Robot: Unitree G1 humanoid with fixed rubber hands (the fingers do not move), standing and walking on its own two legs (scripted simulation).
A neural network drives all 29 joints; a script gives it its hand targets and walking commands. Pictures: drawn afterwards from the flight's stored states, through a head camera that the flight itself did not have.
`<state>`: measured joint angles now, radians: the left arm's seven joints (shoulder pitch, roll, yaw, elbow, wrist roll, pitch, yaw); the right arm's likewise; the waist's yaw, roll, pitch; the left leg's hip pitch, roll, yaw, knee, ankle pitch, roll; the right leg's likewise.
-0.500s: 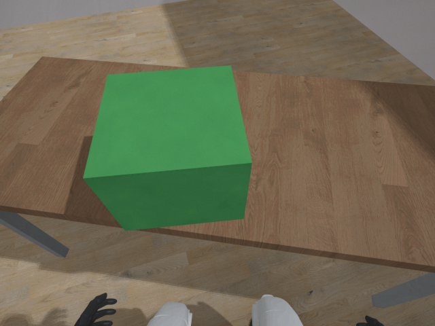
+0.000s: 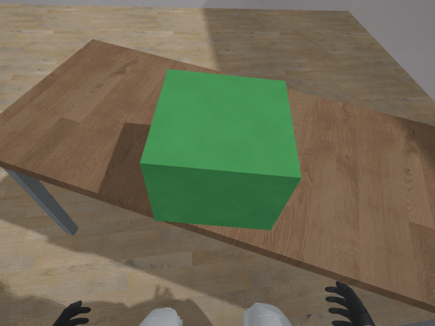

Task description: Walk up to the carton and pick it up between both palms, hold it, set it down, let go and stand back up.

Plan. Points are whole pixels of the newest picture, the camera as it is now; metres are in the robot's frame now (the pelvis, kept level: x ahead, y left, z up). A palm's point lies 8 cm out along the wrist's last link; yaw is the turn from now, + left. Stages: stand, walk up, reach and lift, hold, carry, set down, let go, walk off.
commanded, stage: walk up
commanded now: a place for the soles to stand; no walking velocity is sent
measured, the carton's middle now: (219, 150) +0.46 +0.00 +0.00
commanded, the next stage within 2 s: reach and lift in 1.40 s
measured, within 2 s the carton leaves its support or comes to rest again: neither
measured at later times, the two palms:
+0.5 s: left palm out of the picture +0.10 +0.27 -0.07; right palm (353, 324) +0.12 -0.25 -0.07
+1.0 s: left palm out of the picture +0.11 +0.30 -0.07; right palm (343, 310) +0.15 -0.24 -0.07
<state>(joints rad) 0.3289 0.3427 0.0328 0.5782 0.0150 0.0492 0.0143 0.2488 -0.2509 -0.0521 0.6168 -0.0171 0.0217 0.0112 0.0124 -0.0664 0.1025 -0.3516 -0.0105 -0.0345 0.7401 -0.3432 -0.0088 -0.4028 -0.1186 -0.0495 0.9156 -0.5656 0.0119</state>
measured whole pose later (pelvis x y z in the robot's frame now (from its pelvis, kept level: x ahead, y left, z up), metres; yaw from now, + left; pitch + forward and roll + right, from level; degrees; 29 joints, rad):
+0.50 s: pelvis +0.00 +0.01 +0.02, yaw +1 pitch -1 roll -1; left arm 0.32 0.30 0.01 0.59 0.00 0.00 -0.02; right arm 0.25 -0.28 -0.01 0.63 -0.01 0.00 0.01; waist 0.00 0.02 0.05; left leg -0.32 0.00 -0.05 0.59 -0.25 -0.01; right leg -0.25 -0.03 -0.04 0.57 -0.30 0.02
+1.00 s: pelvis +0.01 +0.02 +0.02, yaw +2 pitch -1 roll -1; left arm 0.32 0.31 0.03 0.59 0.02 0.00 0.00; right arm 0.23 -0.30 -0.02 0.64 -0.02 0.03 0.03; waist 0.00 0.02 0.04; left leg -0.32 -0.03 -0.05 0.61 -0.28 0.02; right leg -0.23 -0.06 -0.05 0.58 -0.33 0.04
